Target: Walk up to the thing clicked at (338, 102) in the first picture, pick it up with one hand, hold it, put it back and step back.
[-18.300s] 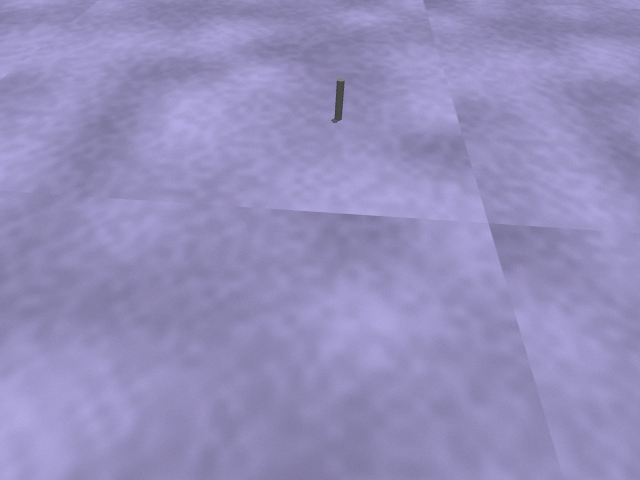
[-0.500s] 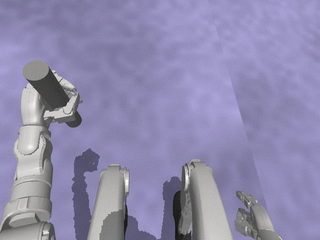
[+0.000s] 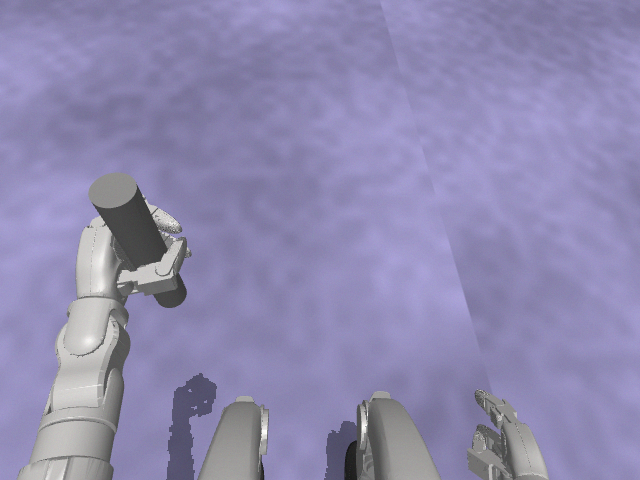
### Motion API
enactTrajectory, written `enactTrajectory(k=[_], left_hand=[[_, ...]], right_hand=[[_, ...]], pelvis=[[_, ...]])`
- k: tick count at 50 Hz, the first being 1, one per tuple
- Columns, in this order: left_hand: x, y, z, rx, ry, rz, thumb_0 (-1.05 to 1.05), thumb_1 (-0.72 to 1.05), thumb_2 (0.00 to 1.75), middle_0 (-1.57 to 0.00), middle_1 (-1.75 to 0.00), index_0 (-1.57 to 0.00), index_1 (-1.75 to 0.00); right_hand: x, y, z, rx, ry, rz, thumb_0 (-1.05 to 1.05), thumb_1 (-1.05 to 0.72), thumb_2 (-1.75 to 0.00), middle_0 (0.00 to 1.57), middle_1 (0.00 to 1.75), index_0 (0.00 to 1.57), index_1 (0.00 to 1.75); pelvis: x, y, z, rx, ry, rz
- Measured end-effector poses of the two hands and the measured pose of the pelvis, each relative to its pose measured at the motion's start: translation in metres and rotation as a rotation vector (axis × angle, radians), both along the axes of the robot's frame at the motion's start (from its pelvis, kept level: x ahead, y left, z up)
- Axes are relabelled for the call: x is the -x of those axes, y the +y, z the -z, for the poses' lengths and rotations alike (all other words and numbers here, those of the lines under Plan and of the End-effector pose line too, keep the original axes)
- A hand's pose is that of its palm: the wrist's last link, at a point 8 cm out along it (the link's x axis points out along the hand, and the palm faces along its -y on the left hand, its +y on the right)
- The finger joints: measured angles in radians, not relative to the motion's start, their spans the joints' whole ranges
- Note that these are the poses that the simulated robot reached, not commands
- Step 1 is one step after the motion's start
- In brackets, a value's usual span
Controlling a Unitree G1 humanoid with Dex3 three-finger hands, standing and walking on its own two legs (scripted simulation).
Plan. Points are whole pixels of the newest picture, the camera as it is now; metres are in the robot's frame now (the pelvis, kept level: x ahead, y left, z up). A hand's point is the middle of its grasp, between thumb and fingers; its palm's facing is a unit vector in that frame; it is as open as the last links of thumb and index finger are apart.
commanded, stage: lift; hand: left
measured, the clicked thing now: (148, 253) +0.37 +0.21 +0.03
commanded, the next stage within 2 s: hold in 1.04 s
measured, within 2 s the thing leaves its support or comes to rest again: neither
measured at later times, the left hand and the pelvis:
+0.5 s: hand (154, 219) +0.37 +0.18 +0.10, palm faces +0.10 -0.99 +0.00, open 5.1 cm; pelvis +0.02 +0.00 +0.07, yaw +0 degrees
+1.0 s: hand (157, 201) +0.37 +0.17 +0.13, palm faces +0.08 -1.00 +0.01, open 5.2 cm; pelvis +0.04 -0.01 +0.09, yaw +0 degrees
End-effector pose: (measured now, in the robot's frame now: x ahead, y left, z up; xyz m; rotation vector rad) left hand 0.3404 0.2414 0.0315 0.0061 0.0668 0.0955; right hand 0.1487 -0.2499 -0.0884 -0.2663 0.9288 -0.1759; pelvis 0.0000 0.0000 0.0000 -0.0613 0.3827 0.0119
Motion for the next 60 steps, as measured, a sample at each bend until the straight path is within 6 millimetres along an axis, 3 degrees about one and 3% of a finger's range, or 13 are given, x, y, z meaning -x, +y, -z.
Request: enactTrajectory(k=[7, 23, 40, 60], left_hand=[[0.005, -0.004, -0.026, 0.002, -0.009, -0.002, 0.04, 0.19, 1.12, -1.02, -1.13, -1.03, -1.13], [-0.001, -0.011, -0.07, 0.006, -0.021, 0.0, 0.04, 0.19, 1.12, -1.01, -1.13, -1.03, -1.14], [-0.004, -0.016, -0.094, 0.015, -0.035, 0.003, 0.04, 0.19, 1.12, -1.01, -1.13, -1.03, -1.14], [-0.006, -0.024, -0.11, 0.016, -0.046, 0.017, 0.04, 0.2, 1.12, -1.01, -1.14, -1.03, -1.14]], right_hand=[[0.0, 0.003, -0.024, -0.002, 0.004, -0.005, 0.01, -0.89, -0.89, 0.2, 0.3, 0.2, 0.3], [-0.001, 0.013, -0.055, -0.042, 0.008, -0.003, 0.01, -0.9, -0.89, 0.2, 0.3, 0.2, 0.3], [-0.007, 0.004, -0.078, -0.035, 0.008, 0.005, 0.01, -0.89, -0.89, 0.2, 0.3, 0.2, 0.3], [-0.01, -0.001, -0.087, -0.046, 0.01, 0.01, 0.01, -0.89, -0.89, 0.2, 0.3, 0.2, 0.3]], pelvis=[[-0.007, 0.001, -0.024, -0.003, -0.046, 0.0], [-0.022, 0.002, -0.062, -0.015, -0.125, 0.003], [-0.032, -0.004, -0.084, -0.024, -0.181, 0.002], [-0.038, -0.009, -0.096, -0.034, -0.226, 0.003]])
